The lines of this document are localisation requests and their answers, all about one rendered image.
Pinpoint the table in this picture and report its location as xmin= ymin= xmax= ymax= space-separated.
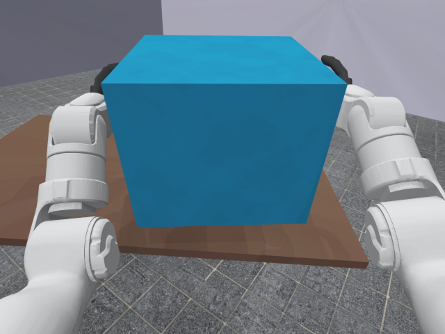
xmin=0 ymin=115 xmax=369 ymax=269

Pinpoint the left robot hand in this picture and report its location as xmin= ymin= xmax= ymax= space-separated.
xmin=90 ymin=63 xmax=119 ymax=95

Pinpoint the robot left upper arm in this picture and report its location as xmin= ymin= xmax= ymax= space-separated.
xmin=0 ymin=216 xmax=120 ymax=334

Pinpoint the left robot forearm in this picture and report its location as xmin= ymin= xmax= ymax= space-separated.
xmin=24 ymin=93 xmax=113 ymax=279

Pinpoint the robot right upper arm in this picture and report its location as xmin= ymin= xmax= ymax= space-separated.
xmin=364 ymin=196 xmax=445 ymax=334

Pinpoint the right robot hand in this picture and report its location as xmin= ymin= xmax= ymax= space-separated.
xmin=321 ymin=55 xmax=353 ymax=85

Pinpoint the carton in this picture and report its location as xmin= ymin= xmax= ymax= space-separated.
xmin=101 ymin=35 xmax=348 ymax=228

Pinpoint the right robot forearm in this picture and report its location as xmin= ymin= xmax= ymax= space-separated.
xmin=335 ymin=85 xmax=445 ymax=202

